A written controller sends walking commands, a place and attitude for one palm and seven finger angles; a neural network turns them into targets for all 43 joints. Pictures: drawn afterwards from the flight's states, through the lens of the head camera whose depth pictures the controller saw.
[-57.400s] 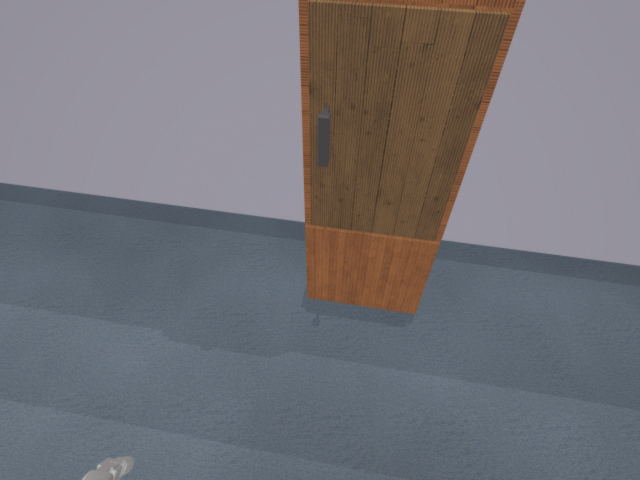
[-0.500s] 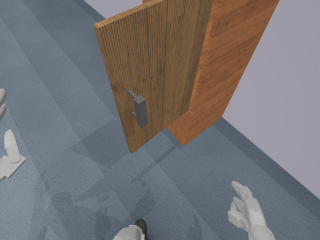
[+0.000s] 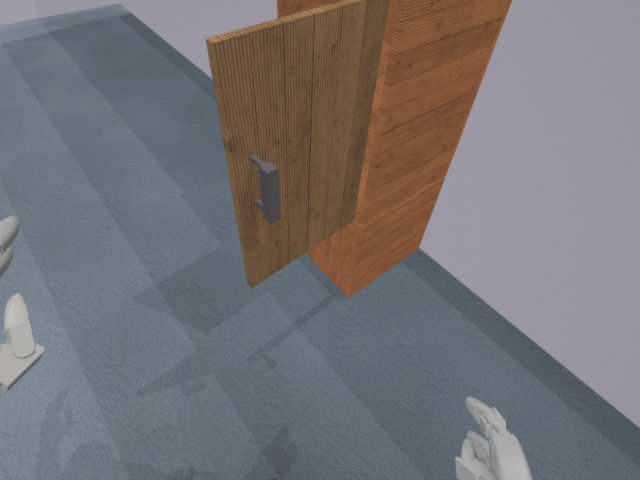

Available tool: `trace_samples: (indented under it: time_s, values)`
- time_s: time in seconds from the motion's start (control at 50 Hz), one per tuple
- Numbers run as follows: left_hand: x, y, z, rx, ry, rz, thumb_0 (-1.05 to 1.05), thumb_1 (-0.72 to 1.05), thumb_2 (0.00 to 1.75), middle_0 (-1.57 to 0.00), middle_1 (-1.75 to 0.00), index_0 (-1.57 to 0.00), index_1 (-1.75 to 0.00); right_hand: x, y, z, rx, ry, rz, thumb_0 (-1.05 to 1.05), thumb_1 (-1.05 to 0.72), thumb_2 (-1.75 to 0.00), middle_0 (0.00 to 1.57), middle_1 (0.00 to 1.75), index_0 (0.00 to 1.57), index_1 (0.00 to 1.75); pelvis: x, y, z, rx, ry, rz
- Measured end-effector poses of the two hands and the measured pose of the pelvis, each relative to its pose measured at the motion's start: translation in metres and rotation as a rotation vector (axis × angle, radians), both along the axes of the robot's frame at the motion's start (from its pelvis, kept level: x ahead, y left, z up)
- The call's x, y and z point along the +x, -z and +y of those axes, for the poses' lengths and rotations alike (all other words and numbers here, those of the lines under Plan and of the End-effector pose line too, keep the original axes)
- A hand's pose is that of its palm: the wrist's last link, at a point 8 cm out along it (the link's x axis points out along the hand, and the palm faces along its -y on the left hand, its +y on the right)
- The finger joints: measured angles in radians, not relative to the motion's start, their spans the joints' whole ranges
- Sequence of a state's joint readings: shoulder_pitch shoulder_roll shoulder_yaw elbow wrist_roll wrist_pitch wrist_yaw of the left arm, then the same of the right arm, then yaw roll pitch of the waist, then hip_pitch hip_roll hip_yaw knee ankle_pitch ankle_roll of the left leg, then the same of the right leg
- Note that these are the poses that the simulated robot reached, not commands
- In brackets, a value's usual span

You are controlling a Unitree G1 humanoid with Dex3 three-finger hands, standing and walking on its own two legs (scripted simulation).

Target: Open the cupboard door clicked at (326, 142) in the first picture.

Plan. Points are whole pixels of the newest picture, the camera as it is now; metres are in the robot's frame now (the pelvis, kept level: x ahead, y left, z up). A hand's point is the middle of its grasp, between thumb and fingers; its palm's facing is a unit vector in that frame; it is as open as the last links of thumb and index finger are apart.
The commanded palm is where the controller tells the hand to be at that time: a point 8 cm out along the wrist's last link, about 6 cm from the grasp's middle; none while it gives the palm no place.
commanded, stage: stop stepping back and stand still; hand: left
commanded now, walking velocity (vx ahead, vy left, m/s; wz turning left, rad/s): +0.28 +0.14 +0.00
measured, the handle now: (263, 188) +0.60 +0.14 -0.02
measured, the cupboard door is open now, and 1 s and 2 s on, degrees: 93 93 93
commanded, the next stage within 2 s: let the arm hang, fingers relaxed in 0.58 s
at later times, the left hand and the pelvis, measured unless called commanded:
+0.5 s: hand out of the picture +0.14 +0.27 +0.17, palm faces +0.48 -0.75 -0.46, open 7.4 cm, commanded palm +0.08 +0.30 +0.18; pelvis -0.05 +0.00 -0.01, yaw +2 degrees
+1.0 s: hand out of the picture +0.02 +0.15 -0.16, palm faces +0.15 -0.98 -0.15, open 7.0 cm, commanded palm none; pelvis -0.05 -0.02 -0.01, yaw +7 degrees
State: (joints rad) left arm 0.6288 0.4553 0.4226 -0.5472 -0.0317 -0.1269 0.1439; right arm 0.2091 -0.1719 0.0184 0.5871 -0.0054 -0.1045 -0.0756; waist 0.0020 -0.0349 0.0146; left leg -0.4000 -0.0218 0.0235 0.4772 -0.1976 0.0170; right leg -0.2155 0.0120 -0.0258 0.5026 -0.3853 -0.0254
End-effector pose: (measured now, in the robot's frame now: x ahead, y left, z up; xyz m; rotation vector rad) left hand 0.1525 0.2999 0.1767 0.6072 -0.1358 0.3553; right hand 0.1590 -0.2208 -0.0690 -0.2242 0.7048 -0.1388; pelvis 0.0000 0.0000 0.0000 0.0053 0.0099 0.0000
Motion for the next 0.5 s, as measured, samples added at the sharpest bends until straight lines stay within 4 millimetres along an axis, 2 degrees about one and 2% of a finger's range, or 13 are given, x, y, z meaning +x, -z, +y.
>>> trace_samples:
  time_s: [0.08,0.14,0.2,0.26,0.34,0.5]
  values:
    - [-0.024,-0.009,-0.009,-0.037,-0.010,-0.087,0.02,0.89,0.89,-0.22,-0.30,-0.21,-0.31,-0.036,0.008,-0.012,-0.020,-0.008,0.083,0.01,-0.90,-0.90,0.20,0.30,0.20,0.30,-0.017,-0.004,-0.006,0.016,0.001,-0.006]
    - [-0.032,-0.014,-0.009,-0.052,-0.017,-0.160,0.02,0.89,0.89,-0.22,-0.30,-0.21,-0.31,-0.057,0.007,-0.022,-0.046,0.014,0.102,0.01,-0.90,-0.90,0.21,0.30,0.20,0.30,-0.023,-0.006,-0.007,0.022,-0.020,0.002]
    - [-0.036,-0.009,-0.002,-0.060,-0.028,-0.184,0.01,0.89,0.89,-0.21,-0.30,-0.21,-0.30,-0.068,0.007,-0.031,-0.082,0.040,0.084,0.01,-0.90,-0.90,0.20,0.30,0.20,0.30,-0.028,-0.002,-0.003,0.007,-0.043,0.006]
    - [-0.041,-0.001,0.008,-0.057,-0.037,-0.163,0.01,0.89,0.89,-0.21,-0.30,-0.21,-0.30,-0.075,0.010,-0.033,-0.100,0.066,0.064,0.01,-0.90,-0.90,0.20,0.30,0.20,0.30,-0.036,0.004,0.005,-0.001,-0.053,-0.006]
    - [-0.050,0.000,0.014,-0.008,-0.042,-0.123,0.01,0.89,0.89,-0.21,-0.30,-0.21,-0.30,-0.078,0.010,-0.025,-0.066,0.068,0.024,0.01,-0.90,-0.90,0.20,0.30,0.20,0.30,-0.042,0.006,0.005,0.018,-0.034,-0.033]
    - [-0.059,-0.011,0.001,0.002,-0.035,-0.187,0.02,0.89,0.89,-0.21,-0.30,-0.21,-0.30,-0.068,0.022,-0.005,0.009,-0.016,0.020,0.01,-0.90,-0.90,0.20,0.30,0.20,0.30,-0.049,0.009,-0.002,-0.004,-0.041,-0.039]
